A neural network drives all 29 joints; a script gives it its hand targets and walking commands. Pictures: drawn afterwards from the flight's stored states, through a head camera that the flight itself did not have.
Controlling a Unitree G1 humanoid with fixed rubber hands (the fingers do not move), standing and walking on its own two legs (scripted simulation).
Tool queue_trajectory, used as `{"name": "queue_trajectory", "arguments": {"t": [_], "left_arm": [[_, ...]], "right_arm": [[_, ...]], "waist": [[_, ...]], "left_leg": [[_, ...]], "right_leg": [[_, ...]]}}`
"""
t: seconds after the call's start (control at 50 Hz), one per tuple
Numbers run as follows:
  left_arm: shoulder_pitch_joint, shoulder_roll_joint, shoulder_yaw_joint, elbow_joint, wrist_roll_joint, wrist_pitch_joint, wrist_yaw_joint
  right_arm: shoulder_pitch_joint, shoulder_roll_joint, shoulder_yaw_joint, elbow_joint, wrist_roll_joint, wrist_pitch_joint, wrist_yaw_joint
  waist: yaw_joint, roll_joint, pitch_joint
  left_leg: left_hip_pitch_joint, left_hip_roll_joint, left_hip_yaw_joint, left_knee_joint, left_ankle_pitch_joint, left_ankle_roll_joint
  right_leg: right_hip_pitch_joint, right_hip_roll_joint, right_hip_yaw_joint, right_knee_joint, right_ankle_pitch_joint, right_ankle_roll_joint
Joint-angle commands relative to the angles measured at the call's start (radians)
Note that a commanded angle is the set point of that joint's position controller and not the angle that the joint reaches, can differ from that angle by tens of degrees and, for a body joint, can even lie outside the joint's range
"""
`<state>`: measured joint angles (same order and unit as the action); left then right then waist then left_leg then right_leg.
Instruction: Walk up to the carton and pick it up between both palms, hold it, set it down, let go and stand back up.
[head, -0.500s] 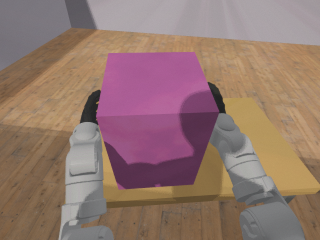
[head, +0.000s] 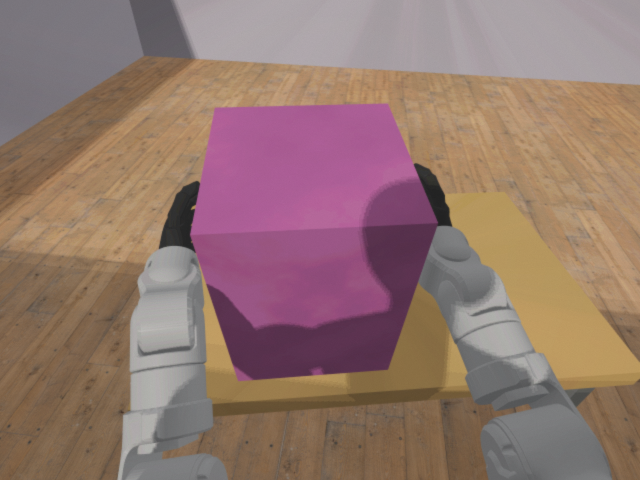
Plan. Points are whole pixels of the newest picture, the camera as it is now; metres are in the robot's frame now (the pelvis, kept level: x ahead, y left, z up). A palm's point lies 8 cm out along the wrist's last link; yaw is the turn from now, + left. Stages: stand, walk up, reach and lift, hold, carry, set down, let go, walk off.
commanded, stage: hold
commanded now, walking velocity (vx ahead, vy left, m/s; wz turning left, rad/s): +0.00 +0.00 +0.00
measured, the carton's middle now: (308, 250) +0.37 +0.01 +0.13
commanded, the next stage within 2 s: none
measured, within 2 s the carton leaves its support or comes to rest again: neither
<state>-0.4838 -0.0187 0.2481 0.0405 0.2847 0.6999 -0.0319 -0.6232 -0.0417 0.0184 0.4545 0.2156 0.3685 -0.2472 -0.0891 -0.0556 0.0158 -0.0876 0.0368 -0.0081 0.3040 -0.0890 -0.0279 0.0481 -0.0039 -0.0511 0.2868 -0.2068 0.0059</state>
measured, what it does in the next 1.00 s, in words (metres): stands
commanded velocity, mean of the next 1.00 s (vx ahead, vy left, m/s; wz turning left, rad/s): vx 0.00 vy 0.00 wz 0.00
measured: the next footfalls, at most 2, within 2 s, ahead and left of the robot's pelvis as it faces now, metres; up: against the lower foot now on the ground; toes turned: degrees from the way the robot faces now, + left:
none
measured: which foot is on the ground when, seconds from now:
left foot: down 0.00-1.00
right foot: down 0.00-1.00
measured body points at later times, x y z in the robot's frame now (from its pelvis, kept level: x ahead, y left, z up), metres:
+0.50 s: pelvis +0.00 +0.00 +0.00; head -0.04 +0.03 +0.45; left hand +0.37 +0.17 +0.17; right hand +0.37 -0.14 +0.18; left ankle +0.06 +0.14 -0.75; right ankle -0.02 -0.12 -0.75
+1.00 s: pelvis +0.00 +0.00 +0.00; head -0.04 +0.02 +0.45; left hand +0.36 +0.16 +0.17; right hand +0.37 -0.15 +0.18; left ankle +0.06 +0.14 -0.75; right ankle -0.02 -0.12 -0.75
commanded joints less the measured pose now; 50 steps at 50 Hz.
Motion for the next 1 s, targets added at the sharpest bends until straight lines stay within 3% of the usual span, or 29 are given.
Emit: {"name": "queue_trajectory", "arguments": {"t": [0.0,0.22,0.4,0.52,0.72,0.98], "left_arm": [[-0.758,-0.535,-0.542,-0.192,-0.181,-0.095,-0.123],[-0.733,-0.525,-0.499,-0.143,-0.156,-0.083,-0.134],[-0.773,-0.557,-0.536,-0.152,-0.170,-0.095,-0.116],[-0.755,-0.558,-0.561,-0.192,-0.183,-0.100,-0.106],[-0.703,-0.530,-0.525,-0.189,-0.160,-0.079,-0.126],[-0.754,-0.534,-0.534,-0.179,-0.175,-0.091,-0.124]], "right_arm": [[-0.746,0.595,0.412,-0.363,0.088,-0.087,0.108],[-0.733,0.571,0.380,-0.303,0.069,-0.083,0.117],[-0.763,0.571,0.359,-0.301,0.065,-0.101,0.129],[-0.743,0.573,0.389,-0.336,0.085,-0.102,0.124],[-0.716,0.565,0.405,-0.343,0.092,-0.082,0.111],[-0.744,0.585,0.405,-0.343,0.087,-0.082,0.109]], "waist": [[-0.007,0.084,-0.458],[0.003,0.073,-0.404],[-0.010,0.111,-0.432],[-0.013,0.117,-0.475],[-0.003,0.086,-0.421],[-0.004,0.083,-0.439]], "left_leg": [[0.345,-0.077,0.023,0.038,0.210,0.005],[0.327,-0.071,0.030,0.012,0.164,0.010],[0.350,-0.063,0.023,0.021,0.170,-0.003],[0.372,-0.068,0.017,0.043,0.235,-0.012],[0.345,-0.074,0.025,0.032,0.233,-0.004],[0.339,-0.077,0.025,0.031,0.198,0.004]], "right_leg": [[-0.118,0.050,-0.027,-0.051,0.259,0.072],[-0.132,0.052,-0.032,-0.066,0.180,0.064],[-0.167,0.058,-0.039,-0.067,0.142,0.051],[-0.139,0.061,-0.037,-0.053,0.217,0.057],[-0.104,0.057,-0.031,-0.053,0.253,0.066],[-0.122,0.052,-0.026,-0.055,0.235,0.069]]}}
